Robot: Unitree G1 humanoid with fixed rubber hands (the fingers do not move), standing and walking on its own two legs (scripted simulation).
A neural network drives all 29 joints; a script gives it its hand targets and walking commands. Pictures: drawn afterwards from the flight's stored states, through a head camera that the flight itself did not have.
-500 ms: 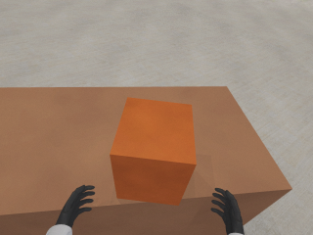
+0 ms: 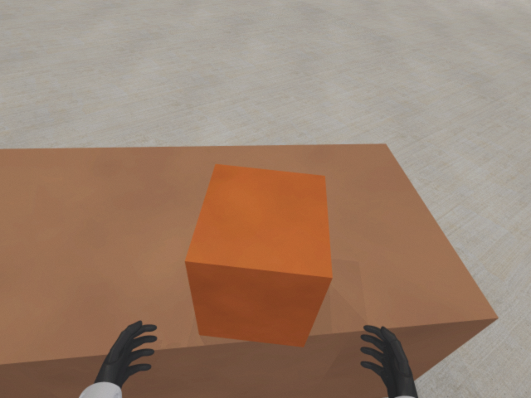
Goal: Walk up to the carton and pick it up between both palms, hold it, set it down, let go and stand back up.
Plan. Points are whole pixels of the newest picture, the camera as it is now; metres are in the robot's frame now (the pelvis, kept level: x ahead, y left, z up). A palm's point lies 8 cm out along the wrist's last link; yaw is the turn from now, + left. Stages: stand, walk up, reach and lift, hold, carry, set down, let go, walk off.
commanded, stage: set down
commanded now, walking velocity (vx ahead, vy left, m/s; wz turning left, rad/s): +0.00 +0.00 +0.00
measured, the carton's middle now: (260, 257) +0.36 -0.02 -0.02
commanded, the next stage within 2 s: let go in 0.66 s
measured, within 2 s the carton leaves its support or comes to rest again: neither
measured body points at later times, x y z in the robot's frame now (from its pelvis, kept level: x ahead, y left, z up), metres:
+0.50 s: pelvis +0.00 +0.00 +0.00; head -0.01 +0.01 +0.45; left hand +0.19 +0.21 -0.07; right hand +0.17 -0.22 -0.06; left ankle -0.01 +0.13 -0.74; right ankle -0.01 -0.11 -0.74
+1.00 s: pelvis +0.00 +0.00 +0.00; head -0.01 +0.00 +0.45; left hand +0.19 +0.22 -0.08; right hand +0.17 -0.23 -0.07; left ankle -0.01 +0.13 -0.74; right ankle -0.01 -0.11 -0.74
